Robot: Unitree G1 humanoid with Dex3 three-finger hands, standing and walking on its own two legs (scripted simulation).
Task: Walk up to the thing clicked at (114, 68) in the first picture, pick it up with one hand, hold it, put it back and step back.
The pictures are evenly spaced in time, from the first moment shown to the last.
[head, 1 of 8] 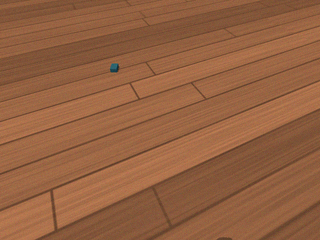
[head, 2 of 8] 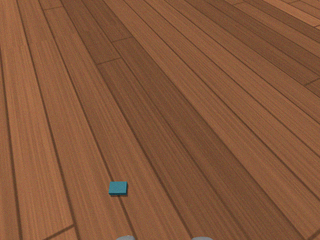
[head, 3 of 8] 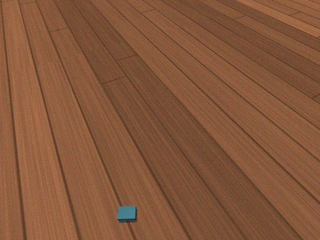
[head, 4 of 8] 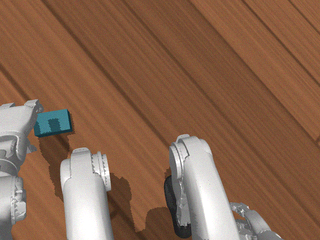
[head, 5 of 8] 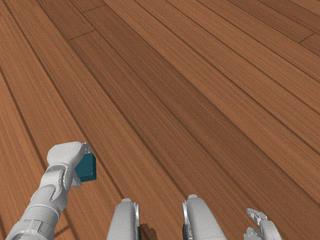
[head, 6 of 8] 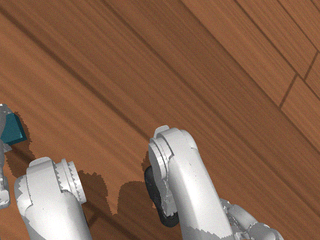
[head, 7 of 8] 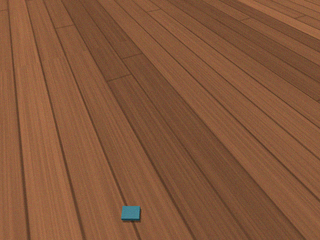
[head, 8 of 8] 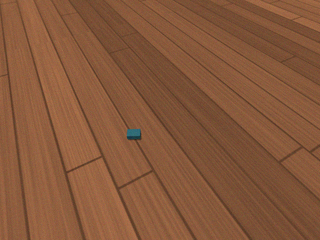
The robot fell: no
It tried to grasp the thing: yes
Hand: left
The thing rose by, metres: 0.68
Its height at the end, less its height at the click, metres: +0.00
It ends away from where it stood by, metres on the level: 0.02
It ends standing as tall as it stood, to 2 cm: yes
